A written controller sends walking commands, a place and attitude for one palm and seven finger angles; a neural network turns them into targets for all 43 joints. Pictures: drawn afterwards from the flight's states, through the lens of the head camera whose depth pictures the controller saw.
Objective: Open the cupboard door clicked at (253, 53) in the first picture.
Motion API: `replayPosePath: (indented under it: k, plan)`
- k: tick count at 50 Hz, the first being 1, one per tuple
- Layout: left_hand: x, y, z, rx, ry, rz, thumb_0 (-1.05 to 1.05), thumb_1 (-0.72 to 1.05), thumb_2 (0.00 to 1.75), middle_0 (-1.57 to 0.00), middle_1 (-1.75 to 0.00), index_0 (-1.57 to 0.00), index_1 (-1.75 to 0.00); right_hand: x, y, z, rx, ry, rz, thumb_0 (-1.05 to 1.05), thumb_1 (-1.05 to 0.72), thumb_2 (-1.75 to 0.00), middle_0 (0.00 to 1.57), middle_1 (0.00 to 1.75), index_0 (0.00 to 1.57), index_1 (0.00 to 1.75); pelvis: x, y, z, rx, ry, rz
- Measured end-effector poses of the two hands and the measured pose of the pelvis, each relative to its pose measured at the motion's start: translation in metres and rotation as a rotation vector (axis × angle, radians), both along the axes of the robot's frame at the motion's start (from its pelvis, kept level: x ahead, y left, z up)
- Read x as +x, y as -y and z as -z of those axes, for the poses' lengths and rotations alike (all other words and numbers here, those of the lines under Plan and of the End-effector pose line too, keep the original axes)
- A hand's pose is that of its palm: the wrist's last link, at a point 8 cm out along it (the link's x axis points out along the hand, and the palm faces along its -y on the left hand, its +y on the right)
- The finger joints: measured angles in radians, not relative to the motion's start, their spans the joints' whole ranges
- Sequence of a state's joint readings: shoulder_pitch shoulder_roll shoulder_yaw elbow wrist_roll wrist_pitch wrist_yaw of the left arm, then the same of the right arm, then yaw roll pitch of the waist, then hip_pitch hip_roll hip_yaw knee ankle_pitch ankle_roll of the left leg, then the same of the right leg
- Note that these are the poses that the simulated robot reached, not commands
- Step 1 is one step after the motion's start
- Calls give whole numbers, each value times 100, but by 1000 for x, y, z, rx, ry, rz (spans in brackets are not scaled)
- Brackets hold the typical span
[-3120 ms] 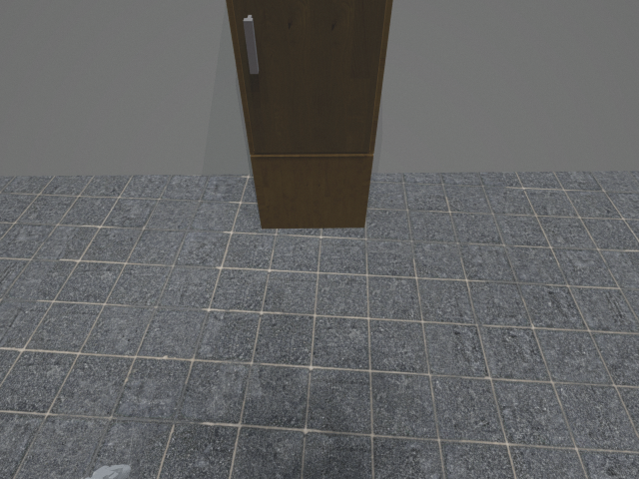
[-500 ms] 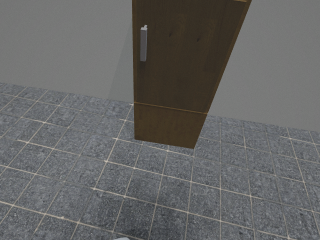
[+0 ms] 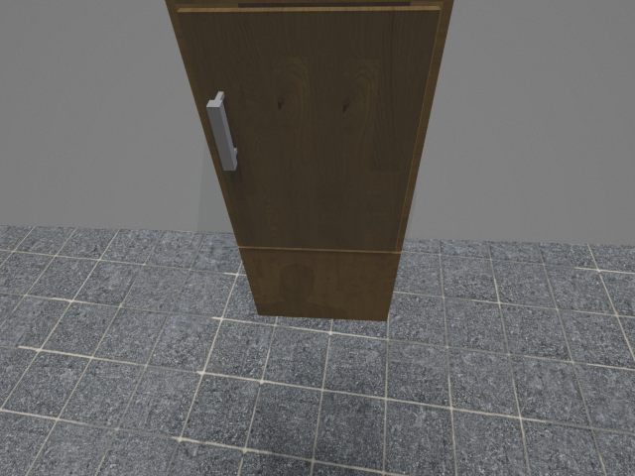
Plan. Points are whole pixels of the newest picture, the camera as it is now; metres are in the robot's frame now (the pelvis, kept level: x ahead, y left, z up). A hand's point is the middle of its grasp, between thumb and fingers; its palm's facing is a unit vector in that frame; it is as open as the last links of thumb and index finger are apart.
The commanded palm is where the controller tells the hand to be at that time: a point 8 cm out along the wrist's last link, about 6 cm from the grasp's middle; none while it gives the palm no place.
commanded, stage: take the last steps up to it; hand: left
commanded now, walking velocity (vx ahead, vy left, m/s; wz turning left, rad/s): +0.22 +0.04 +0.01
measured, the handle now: (225, 131) +0.70 +0.23 +0.05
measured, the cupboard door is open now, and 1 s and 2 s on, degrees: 0 0 0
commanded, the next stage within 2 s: come to a stop and stand still in 0.18 s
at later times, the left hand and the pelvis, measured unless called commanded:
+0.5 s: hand out of the picture +0.12 +0.20 -0.18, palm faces +0.05 -0.99 -0.16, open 7.4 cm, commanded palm none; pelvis +0.13 +0.03 +0.01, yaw -1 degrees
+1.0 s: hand out of the picture +0.15 +0.15 -0.16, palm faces +0.04 -0.98 -0.21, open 7.3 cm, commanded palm none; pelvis +0.10 -0.03 +0.01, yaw +0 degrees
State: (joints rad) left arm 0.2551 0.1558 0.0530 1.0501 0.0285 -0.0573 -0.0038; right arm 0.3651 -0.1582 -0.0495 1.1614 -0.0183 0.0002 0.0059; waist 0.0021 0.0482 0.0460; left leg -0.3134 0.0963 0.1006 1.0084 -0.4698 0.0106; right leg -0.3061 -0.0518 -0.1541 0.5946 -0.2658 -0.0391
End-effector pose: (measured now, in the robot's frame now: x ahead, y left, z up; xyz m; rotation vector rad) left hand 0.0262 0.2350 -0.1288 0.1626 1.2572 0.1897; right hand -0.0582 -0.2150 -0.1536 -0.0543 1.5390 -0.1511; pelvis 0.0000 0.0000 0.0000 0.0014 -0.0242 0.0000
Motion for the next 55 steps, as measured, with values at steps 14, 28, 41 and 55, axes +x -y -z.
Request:
replayPosePath:
  k: [14, 28, 41, 55]
  plan:
    - [19, 23, 15, -137, -172, -81, 1, 91, 90, -20, -30, -20, -30, 209, 4, -31, -95, 305, -114, 1, -94, -90, 20, 29, 20, 30, 91, -17, -8, -29, -2, -11]
    - [110, -24, 13, -41, -147, -10, 1, 91, 90, -20, -30, -20, -30, 261, -20, -29, -111, 324, -63, -1, -95, -90, 21, 30, 21, 30, 127, -30, -8, -2, 4, 28]
    - [134, 9, -11, 56, -1, 41, 0, 91, 90, -20, -30, -20, -30, 212, 32, -5, -35, 243, -10, 0, -91, -90, 20, 29, 20, 30, 110, 16, -4, 19, 7, 27]
    - [100, 35, 3, -34, -56, -12, 1, 94, 90, -20, -30, -21, -30, 131, 25, -19, -45, 75, -35, 0, -91, -90, 20, 29, 20, 30, 97, 30, -12, 0, -8, 10]
